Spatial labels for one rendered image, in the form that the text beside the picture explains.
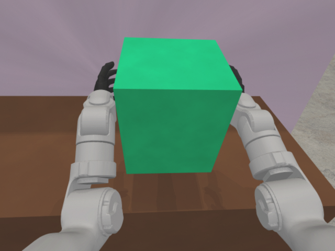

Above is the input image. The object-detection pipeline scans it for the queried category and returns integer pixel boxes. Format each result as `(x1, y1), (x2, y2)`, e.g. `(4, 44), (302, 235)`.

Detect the right robot forearm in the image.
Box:
(230, 93), (324, 218)

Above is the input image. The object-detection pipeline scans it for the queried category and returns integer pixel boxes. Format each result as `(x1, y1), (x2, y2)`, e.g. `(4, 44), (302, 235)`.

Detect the right robot hand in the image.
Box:
(229, 65), (244, 93)

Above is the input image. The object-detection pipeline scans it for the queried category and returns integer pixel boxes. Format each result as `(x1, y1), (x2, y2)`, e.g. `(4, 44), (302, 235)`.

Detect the pedestal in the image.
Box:
(0, 96), (335, 251)

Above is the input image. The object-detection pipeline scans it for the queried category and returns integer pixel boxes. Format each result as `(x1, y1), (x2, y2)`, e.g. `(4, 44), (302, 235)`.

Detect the left robot upper arm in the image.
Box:
(22, 187), (124, 251)

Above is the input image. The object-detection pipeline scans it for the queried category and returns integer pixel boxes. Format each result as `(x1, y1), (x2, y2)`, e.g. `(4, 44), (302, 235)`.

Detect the left robot forearm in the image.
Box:
(61, 89), (117, 226)

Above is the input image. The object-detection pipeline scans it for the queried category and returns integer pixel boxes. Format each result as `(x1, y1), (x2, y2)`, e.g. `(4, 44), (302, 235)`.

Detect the left robot hand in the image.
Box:
(94, 62), (117, 100)

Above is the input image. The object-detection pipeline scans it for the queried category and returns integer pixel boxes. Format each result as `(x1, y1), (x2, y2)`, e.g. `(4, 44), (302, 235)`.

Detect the carton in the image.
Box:
(113, 37), (243, 174)

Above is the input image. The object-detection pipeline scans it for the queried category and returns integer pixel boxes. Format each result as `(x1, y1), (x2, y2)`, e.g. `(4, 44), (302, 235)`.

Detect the right robot upper arm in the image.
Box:
(254, 177), (335, 251)

